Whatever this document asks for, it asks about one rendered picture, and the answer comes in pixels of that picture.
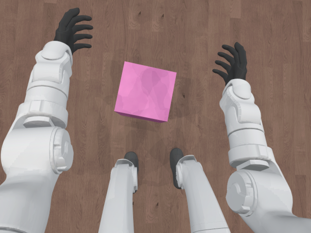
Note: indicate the carton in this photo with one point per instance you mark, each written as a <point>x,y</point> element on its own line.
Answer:
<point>145,92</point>

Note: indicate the left robot thigh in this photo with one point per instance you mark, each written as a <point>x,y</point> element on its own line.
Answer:
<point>117,216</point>

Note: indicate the right robot forearm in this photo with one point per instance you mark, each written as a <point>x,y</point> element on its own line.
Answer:
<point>248,147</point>

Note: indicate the robot right hand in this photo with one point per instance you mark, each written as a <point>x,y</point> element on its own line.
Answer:
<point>238,69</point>

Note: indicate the robot left shin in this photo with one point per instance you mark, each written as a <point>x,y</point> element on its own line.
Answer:
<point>122,161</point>

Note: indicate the left robot forearm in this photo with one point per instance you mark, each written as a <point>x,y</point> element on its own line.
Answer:
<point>48,90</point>

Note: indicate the robot left upper arm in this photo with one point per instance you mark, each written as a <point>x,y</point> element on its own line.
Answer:
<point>33,159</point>

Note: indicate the robot right upper arm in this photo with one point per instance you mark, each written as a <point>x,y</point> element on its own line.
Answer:
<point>264,201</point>

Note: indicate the robot left hand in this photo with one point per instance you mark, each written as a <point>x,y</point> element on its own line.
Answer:
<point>67,29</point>

